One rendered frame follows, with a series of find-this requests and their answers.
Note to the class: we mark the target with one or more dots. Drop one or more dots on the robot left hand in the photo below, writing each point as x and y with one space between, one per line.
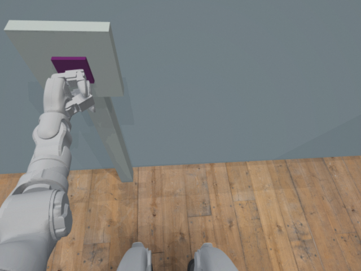
57 93

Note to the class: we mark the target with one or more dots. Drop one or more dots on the left robot forearm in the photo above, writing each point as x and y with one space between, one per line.
51 161

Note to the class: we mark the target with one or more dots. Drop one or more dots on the robot left upper arm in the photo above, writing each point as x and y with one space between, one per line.
30 226

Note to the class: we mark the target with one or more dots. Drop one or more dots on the panel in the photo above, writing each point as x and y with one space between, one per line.
38 41

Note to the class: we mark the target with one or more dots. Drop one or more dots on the left robot thigh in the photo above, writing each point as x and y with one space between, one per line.
136 259

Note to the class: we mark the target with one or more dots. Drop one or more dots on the button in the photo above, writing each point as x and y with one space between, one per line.
63 64

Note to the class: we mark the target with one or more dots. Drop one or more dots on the robot left shin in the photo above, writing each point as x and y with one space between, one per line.
138 244

